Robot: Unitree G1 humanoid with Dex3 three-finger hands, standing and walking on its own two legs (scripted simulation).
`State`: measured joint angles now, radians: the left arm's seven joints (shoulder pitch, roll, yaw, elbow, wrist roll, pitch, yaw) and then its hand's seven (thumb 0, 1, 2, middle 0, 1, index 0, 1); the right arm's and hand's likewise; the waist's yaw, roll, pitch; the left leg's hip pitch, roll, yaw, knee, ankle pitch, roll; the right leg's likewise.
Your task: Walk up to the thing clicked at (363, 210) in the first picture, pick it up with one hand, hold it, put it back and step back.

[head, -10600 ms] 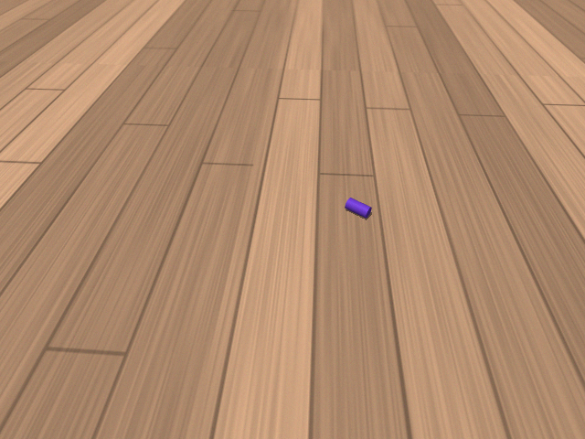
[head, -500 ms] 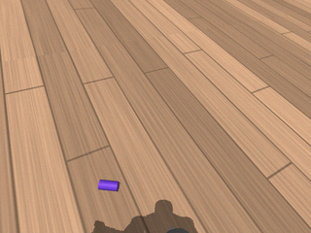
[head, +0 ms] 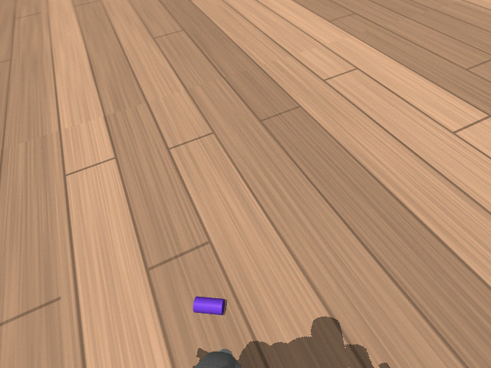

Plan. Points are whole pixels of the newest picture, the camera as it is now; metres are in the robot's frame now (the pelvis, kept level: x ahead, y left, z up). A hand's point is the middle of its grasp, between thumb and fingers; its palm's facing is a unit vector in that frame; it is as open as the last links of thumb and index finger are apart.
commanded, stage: walk up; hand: left
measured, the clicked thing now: (209, 305) +0.44 +0.24 -0.73
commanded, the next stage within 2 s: none
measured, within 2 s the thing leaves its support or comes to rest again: neither
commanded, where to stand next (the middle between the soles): +0.06 +0.01 m, yaw -1 degrees
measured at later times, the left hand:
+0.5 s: hand out of the picture +0.02 +0.28 -0.16, palm faces -0.02 -0.92 -0.39, open 7.4 cm
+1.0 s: hand out of the picture +0.05 +0.26 -0.14, palm faces -0.02 -0.93 -0.36, open 7.4 cm
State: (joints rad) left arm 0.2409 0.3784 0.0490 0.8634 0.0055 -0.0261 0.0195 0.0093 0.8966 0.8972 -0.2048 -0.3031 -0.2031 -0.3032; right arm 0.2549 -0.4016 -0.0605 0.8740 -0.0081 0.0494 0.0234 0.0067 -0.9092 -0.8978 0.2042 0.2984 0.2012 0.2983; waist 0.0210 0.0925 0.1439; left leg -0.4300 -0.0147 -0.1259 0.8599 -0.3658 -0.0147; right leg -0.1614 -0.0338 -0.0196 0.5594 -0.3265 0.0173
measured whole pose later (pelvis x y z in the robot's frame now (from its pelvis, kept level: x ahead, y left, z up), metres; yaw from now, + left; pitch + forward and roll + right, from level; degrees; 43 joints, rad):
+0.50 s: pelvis -0.04 +0.01 -0.01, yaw -2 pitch -4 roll -2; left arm 0.25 0.37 0.06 0.95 0.03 0.01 0.00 0.01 0.90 0.90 -0.20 -0.30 -0.20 -0.30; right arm 0.17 -0.38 -0.05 0.85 -0.02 0.04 0.01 0.01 -0.91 -0.90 0.21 0.30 0.20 0.30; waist 0.01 0.04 0.09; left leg -0.41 0.02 -0.05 0.74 -0.35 0.01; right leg -0.18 0.05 0.02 0.66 -0.40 -0.02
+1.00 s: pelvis -0.02 +0.00 +0.00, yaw -2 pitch -4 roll +0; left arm 0.25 0.37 0.05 0.93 0.02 -0.03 -0.02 0.01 0.90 0.90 -0.20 -0.30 -0.20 -0.30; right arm 0.28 -0.42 -0.05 0.96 -0.01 -0.03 0.01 0.01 -0.91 -0.90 0.20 0.30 0.20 0.30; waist 0.01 0.00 0.08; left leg -0.38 0.00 0.00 0.73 -0.38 0.02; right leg -0.09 0.02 0.00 0.51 -0.36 -0.02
